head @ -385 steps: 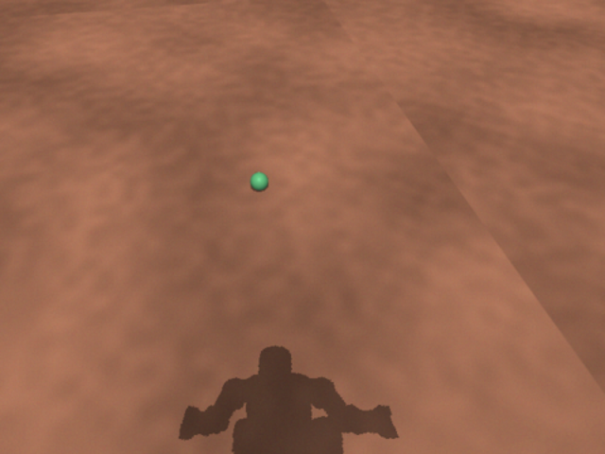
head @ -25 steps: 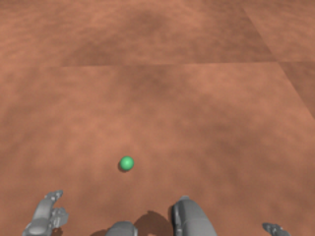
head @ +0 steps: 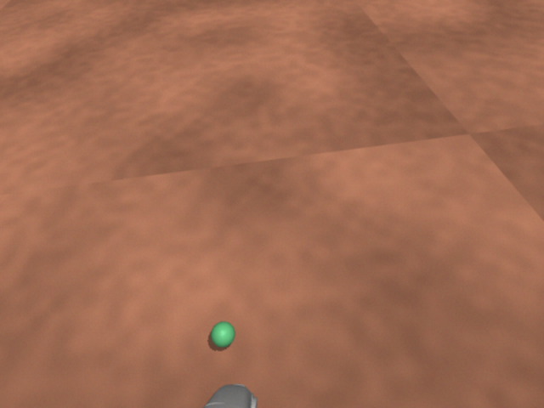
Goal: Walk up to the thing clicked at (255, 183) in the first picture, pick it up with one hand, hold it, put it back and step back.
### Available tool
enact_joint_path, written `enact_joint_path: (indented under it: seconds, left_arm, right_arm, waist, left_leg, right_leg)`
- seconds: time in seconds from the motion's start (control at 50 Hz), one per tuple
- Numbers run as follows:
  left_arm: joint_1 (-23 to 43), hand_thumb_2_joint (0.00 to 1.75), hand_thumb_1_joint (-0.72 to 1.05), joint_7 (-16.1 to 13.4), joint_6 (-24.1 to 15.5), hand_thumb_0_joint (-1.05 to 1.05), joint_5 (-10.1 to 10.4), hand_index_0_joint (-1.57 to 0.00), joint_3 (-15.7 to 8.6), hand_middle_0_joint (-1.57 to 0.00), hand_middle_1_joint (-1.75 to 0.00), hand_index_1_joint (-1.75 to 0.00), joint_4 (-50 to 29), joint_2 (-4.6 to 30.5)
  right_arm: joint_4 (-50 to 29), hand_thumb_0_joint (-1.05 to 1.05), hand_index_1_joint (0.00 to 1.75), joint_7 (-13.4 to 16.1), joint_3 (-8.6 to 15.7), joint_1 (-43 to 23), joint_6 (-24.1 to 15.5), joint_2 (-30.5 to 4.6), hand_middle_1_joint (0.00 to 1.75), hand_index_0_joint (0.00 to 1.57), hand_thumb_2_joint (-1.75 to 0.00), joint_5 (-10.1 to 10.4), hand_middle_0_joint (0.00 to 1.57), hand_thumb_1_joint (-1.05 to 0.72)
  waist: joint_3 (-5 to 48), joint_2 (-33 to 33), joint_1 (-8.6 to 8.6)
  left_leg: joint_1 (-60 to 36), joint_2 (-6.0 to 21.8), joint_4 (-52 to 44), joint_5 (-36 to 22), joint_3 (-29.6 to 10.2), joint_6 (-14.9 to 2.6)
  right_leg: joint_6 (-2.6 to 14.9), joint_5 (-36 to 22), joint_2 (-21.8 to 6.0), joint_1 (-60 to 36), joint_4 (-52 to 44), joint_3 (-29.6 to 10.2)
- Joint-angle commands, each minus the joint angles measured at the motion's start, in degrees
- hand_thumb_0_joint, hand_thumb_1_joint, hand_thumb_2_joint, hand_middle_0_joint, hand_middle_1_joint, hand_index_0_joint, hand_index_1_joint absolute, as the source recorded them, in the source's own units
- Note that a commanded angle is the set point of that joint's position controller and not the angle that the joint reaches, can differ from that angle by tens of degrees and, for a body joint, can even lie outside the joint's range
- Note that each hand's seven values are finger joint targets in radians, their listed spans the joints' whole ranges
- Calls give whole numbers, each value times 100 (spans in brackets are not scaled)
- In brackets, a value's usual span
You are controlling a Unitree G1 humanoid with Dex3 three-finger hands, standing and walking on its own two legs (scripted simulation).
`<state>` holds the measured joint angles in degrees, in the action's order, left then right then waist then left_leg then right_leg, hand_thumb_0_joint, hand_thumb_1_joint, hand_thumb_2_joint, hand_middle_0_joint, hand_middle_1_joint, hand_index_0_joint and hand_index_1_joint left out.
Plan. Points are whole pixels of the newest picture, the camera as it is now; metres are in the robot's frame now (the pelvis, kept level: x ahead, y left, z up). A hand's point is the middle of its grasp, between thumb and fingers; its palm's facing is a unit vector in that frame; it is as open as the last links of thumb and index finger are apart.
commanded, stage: walk up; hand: left
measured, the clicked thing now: (223, 334) +0.47 +0.23 -0.72
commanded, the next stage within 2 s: stand in 1.82 s
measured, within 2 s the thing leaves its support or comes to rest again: neither
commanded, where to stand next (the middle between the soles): +0.08 +0.02 m, yaw -1 degrees
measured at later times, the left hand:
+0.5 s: hand out of the picture +0.07 +0.27 -0.18, palm faces -0.08 -0.91 -0.41, open 7.4 cm
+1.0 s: hand out of the picture -0.07 +0.28 -0.15, palm faces +0.04 -0.92 -0.38, open 7.4 cm
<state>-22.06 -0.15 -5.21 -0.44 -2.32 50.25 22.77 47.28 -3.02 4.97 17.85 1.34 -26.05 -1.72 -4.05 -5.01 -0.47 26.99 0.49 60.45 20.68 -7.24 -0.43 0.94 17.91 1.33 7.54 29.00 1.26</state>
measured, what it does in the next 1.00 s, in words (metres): walks backwards: left foot, then right foot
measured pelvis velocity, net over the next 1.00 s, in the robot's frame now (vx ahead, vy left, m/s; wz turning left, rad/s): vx -0.12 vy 0.01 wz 0.02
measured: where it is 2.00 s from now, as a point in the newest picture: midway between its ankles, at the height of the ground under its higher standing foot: outside the picture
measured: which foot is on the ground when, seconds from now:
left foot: up 0.00-0.18, down 0.20-0.54, up 0.56-0.84, down 0.86-1.00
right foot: down 0.00-0.22, up 0.24-0.48, down 0.50-1.00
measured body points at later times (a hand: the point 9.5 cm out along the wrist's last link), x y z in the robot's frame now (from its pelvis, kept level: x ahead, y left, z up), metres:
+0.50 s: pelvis -0.05 +0.01 -0.04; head +0.02 +0.00 +0.40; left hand +0.07 +0.32 -0.15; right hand +0.09 -0.30 -0.15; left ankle +0.11 +0.15 -0.73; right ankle -0.09 -0.09 -0.74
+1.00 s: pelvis -0.12 +0.01 -0.01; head -0.11 +0.01 +0.44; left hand -0.07 +0.33 -0.13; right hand -0.04 -0.29 -0.13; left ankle -0.11 +0.15 -0.73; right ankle -0.09 -0.09 -0.73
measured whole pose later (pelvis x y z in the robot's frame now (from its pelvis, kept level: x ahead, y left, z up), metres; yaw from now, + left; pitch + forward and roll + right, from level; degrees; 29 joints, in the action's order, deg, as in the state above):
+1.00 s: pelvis -0.12 +0.01 -0.01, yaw +1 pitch -4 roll +1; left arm -14.1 0.4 0.8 -0.5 -2.8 52.5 21.8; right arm 54.1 -0.3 0.8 13.1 -0.8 -20.5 -1.3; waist -4.9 0.3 -1.1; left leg 13.0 -0.3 36.1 19.3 -2.8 0.9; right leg 1.5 17.0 -0.1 15.7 37.0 2.3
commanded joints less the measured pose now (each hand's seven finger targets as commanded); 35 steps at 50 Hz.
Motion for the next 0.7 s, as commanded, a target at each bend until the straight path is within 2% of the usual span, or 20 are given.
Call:
enact_joint_path:
  seconds: [0.0, 0.04, 0.12, 0.16, 0.18, 0.2, 0.22, 0.26, 0.3, 0.4, 0.42, 0.46, 0.48, 0.5, 0.52, 0.54, 0.56, 0.58, 0.64, 0.68]
  left_arm:
    - [390, 90, 90, -329, -127, 0, 11, -20, -405, -20, -30, -30, -496, 1514]
    - [821, 90, 90, -347, 45, 0, 19, -20, -335, -20, -30, -30, -765, 1418]
    - [783, 90, 90, -302, 393, 0, 55, -20, -314, -20, -30, -30, -843, 1357]
    - [730, 90, 90, -316, 476, 0, 172, -20, -268, -20, -30, -30, -832, 1255]
    - [529, 90, 90, -335, 482, 0, 253, -20, -250, -20, -30, -30, -850, 1133]
    - [188, 90, 90, -374, 537, 0, 340, -20, -255, -20, -30, -30, -848, 931]
    - [262, 90, 90, -462, 627, 0, 288, -20, -268, -20, -30, -30, -785, 1040]
    - [456, 90, 90, -446, 698, 0, 255, -20, -357, -20, -30, -30, -691, 1253]
    - [305, 90, 90, -373, 720, 0, 235, -20, -351, -20, -30, -30, -584, 1144]
    - [592, 90, 90, -158, 786, 0, 15, -20, -477, -20, -30, -30, -703, 1021]
    - [507, 90, 90, -116, 788, 0, -32, -20, -518, -20, -30, -30, -652, 1066]
    - [-87, 90, 90, -31, 743, 0, -64, -20, -574, -20, -30, -30, -359, 971]
    - [-207, 90, 90, -19, 658, 0, -145, -20, -616, -20, -30, -30, -261, 1049]
    - [20, 90, 90, -26, 635, 0, -233, -20, -702, -20, -30, -30, -556, 1658]
    - [573, 90, 90, -70, 637, 0, -260, -20, -818, -20, -30, -30, -819, 2360]
    - [955, 90, 90, -93, 580, 0, -225, -20, -746, -20, -30, -30, -927, 2073]
    - [1353, 90, 90, -129, 539, 0, -183, -20, -612, -20, -30, -30, -920, 1595]
    - [1556, 90, 90, -142, 521, 0, -186, -20, -589, -20, -30, -30, -890, 1430]
    - [1271, 90, 90, -99, 425, 0, -206, -20, -609, -20, -30, -30, -932, 1117]
    - [994, 90, 90, -118, 399, 0, -234, -20, -601, -20, -30, -30, -871, 1130]
  right_arm:
    - [-384, 0, 30, 64, 187, 61, 41, -575, 30, 20, -90, 54, 20, -90]
    - [-386, 0, 30, 180, 125, -70, 105, -528, 30, 20, -90, 201, 20, -90]
    - [-370, 0, 30, 309, 144, -266, 10, -653, 30, 20, -90, 180, 20, -90]
    - [-382, 0, 30, 324, 201, -90, -39, -826, 30, 20, -90, 77, 20, -90]
    - [-494, 0, 30, 332, 291, -59, -51, -1132, 30, 20, -90, -14, 20, -90]
    - [-654, 0, 30, 310, 347, -152, -57, -1388, 30, 20, -90, 19, 20, -90]
    - [-681, 0, 30, 318, 411, -144, -40, -1565, 30, 20, -90, 151, 20, -90]
    - [-838, 0, 30, 408, 343, -628, 33, -1087, 30, 20, -90, 148, 20, -90]
    - [-944, 0, 30, 466, 275, -1004, 70, -942, 30, 20, -90, 103, 20, -90]
    - [-847, 0, 30, 549, 279, -846, -20, -1119, 30, 20, -90, 33, 20, -90]
    - [-867, 0, 30, 552, 288, -917, -20, -1205, 30, 20, -90, 35, 20, -90]
    - [-899, 0, 30, 500, 273, -1291, 35, -1241, 30, 20, -90, 23, 20, -90]
    - [-830, 0, 30, 474, 206, -1224, 96, -1014, 30, 20, -90, 32, 20, -90]
    - [-1038, 0, 30, 454, 80, -1226, 124, -492, 30, 20, -90, 122, 20, -90]
    - [-1057, 0, 30, 591, 217, -1711, 112, -852, 30, 20, -90, 93, 20, -90]
    - [-918, 0, 30, 590, 257, -1659, 95, -1041, 30, 20, -90, 116, 20, -90]
    - [-650, 0, 30, 531, 230, -1216, 62, -870, 30, 20, -90, 185, 20, -90]
    - [-531, 0, 30, 514, 193, -886, 34, -716, 30, 20, -90, 201, 20, -90]
    - [-350, 0, 30, 469, 166, -404, -71, -791, 30, 20, -90, 125, 20, -90]
    - [-399, 0, 30, 459, 121, -685, -109, -791, 30, 20, -90, 117, 20, -90]
  waist:
    - [-539, 1137, 205]
    - [-438, 1563, 196]
    - [255, 1689, 60]
    - [545, 1125, 196]
    - [895, 419, 248]
    - [1246, -514, 115]
    - [1573, -769, 240]
    - [1279, -144, 119]
    - [905, -433, -94]
    - [1243, -358, 63]
    - [1342, -400, 49]
    - [1297, -441, -261]
    - [989, -126, -273]
    - [244, 1744, -327]
    - [-102, 1998, -604]
    - [-420, 1371, -358]
    - [-471, 812, 35]
    - [-330, 752, 191]
    - [356, 1075, -30]
    - [417, 1123, -273]
  left_leg:
    - [-77, -20, -304, -383, -129, 139]
    - [-565, -213, -702, -345, 30, 102]
    - [-840, -372, -2150, -1013, 935, -34]
    - [-1518, -249, -2900, -2876, 781, -240]
    - [-1923, 487, -2920, -4866, -51, -637]
    - [-2439, 1680, -3060, -6707, -1541, -1358]
    - [-2157, 2151, -3201, -6256, -2120, -1895]
    - [-1643, 1616, -3149, -4580, -1249, -1572]
    - [-1058, 1486, -3131, -3581, -847, -1449]
    - [-1587, 1681, -2990, -3033, -1101, -1377]
    - [-1428, 1664, -3003, -2653, -1114, -1311]
    - [-509, 1318, -3033, -794, -725, -924]
    - [349, 990, -2499, 322, -514, -608]
    - [1759, -274, -936, 1132, 281, -141]
    - [1240, -632, 287, 1601, -349, 16]
    - [930, -535, 908, 1319, -669, 59]
    - [1008, -743, 1229, 967, -698, 29]
    - [888, -861, 1328, 648, -483, 5]
    - [821, -718, 1116, 388, -150, 131]
    - [870, -389, 103, 559, -66, 151]
  right_leg:
    - [765, -4769, -1512, 966, -647, -615]
    - [792, -5334, -1472, 1295, -279, -359]
    - [621, -3862, -1001, 636, 1042, -245]
    - [355, -3081, -783, 809, 1872, -390]
    - [128, -2206, -352, 1042, 2842, -350]
    - [-30, 1377, 425, 1697, 4018, -347]
    - [45, 2369, 394, 1557, 4888, -841]
    - [72, 1945, 188, 1733, 5196, -1048]
    - [39, 1541, 65, 1693, 4879, -907]
    - [-78, 1429, -134, 1441, 2889, -616]
    - [-29, 1413, -167, 1148, 2380, -469]
    - [166, 787, -85, 179, 829, -152]
    - [236, 871, -185, -172, 376, -643]
    - [738, 1153, -1597, 381, -612, -2945]
    - [1521, 590, -2843, 1971, -1361, -4342]
    - [1614, -188, -2718, 2275, -1148, -3848]
    - [1185, -1616, -2032, 1834, -477, -2589]
    - [908, -1889, -1615, 1696, -298, -1855]
    - [1019, -1186, -1362, 306, -194, -1589]
    - [1073, -349, -1531, -295, -295, -1752]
